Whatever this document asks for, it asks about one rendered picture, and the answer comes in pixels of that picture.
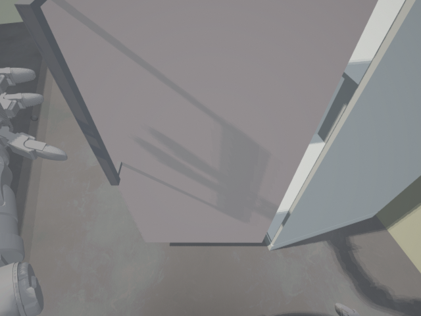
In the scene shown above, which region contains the robot left hand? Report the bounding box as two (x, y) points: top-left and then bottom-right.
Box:
(0, 67), (68, 161)

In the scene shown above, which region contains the robot right hand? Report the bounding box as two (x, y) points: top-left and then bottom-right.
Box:
(335, 303), (360, 316)

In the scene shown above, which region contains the robot left upper arm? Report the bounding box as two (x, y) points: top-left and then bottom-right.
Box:
(0, 262), (43, 316)

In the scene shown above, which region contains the fridge door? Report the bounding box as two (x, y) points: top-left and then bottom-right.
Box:
(41, 0), (378, 243)

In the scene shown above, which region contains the handle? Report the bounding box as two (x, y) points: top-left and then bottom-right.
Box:
(14, 0), (122, 186)

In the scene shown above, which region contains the left robot forearm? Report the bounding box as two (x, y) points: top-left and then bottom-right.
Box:
(0, 144), (25, 267)

